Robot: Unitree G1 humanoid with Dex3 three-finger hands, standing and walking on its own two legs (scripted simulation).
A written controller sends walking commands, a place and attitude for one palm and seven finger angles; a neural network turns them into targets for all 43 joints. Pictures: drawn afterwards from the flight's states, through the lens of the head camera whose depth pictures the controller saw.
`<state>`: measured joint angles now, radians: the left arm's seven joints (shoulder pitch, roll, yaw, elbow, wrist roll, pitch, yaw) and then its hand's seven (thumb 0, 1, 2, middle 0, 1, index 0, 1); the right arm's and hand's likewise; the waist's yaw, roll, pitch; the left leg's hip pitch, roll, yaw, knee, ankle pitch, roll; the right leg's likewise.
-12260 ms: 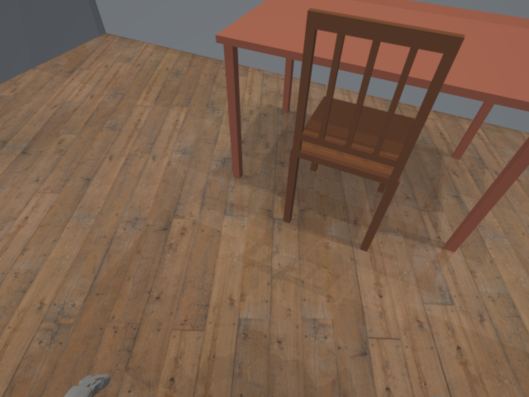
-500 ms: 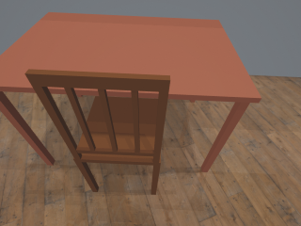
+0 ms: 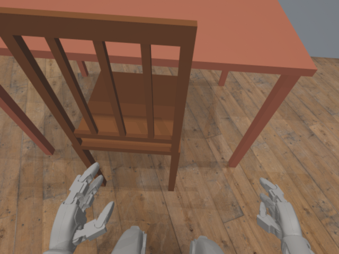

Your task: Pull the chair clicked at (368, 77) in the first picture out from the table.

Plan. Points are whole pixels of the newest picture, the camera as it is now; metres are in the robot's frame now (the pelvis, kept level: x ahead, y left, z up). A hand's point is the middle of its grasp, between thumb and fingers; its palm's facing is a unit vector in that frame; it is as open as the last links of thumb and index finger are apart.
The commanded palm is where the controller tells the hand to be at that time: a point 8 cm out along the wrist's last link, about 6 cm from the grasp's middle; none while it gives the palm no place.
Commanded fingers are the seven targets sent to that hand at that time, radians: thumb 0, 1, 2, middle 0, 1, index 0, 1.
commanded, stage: raise the hand toward the chair's back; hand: left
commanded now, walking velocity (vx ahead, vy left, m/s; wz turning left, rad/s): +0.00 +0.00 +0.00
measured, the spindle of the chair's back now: (113, 98) +0.49 +0.20 +0.04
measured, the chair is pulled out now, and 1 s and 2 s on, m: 0.00 0.00 0.00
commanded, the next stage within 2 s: aim the fingers beside a spindle in 1.64 s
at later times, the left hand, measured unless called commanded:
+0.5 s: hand (68, 203) +0.20 +0.22 +0.06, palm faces +0.14 -0.99 -0.07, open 13.9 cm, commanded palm +0.17 +0.25 +0.05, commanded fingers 0.00 -0.24 0.41 -0.09 -0.12 -0.09 -0.12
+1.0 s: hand (65, 196) +0.22 +0.23 +0.04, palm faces +0.01 -1.00 -0.04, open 16.8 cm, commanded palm +0.20 +0.29 +0.06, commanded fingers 0.00 -0.50 0.30 -0.06 -0.08 -0.06 -0.08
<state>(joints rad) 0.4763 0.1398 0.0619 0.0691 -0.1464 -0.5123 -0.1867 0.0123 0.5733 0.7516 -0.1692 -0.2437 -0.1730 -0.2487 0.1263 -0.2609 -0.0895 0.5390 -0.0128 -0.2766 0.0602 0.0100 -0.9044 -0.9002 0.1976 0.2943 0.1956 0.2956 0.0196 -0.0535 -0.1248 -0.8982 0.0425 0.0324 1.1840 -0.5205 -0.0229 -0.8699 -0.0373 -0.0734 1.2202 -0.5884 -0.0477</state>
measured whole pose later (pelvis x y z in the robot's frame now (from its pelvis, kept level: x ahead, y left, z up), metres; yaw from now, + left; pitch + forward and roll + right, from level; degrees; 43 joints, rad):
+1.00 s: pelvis -0.01 +0.03 +0.00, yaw +1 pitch +16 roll -4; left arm 0.32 0.26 0.17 -0.02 -0.26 -0.30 -0.27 -0.01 -0.48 0.31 -0.06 -0.08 -0.06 -0.08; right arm 0.17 -0.22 0.05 0.56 0.00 -0.30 -0.05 0.01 -0.90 -0.90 0.21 0.30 0.20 0.30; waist 0.02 0.03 -0.11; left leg -0.97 0.04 -0.02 1.19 -0.50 0.02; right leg -0.88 -0.03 -0.12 1.13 -0.52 0.00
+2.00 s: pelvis -0.02 +0.01 +0.00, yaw +0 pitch +16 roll -2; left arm 0.16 0.25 0.20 0.11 -0.26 -0.34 -0.25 -0.01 -0.50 0.30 -0.06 -0.08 -0.06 -0.08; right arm 0.19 -0.26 0.03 0.61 0.00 -0.31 -0.06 0.01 -0.90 -0.90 0.20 0.30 0.20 0.30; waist 0.00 0.03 -0.10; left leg -0.99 0.05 -0.03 1.20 -0.49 -0.01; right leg -0.92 -0.01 -0.12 1.17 -0.53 -0.04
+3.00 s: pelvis -0.01 +0.02 -0.02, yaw -1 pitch +21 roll -1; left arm -0.15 0.20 0.16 0.37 -0.16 -0.41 -0.10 -0.01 -0.50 0.30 -0.06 -0.08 -0.06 -0.08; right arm 0.20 -0.25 0.01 0.64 -0.03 -0.21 -0.01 0.01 -0.90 -0.90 0.20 0.30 0.20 0.30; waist -0.02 0.03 -0.15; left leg -1.12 0.05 0.00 1.27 -0.52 0.00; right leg -1.06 -0.02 -0.09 1.26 -0.56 -0.03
